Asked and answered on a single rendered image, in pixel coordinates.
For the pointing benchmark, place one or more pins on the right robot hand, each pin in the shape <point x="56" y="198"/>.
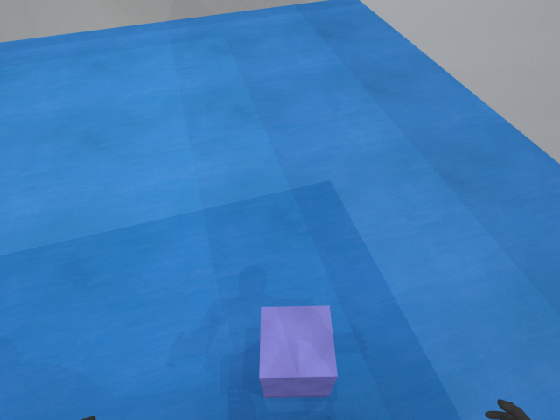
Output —
<point x="512" y="412"/>

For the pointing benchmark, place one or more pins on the carton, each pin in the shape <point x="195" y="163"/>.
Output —
<point x="297" y="356"/>

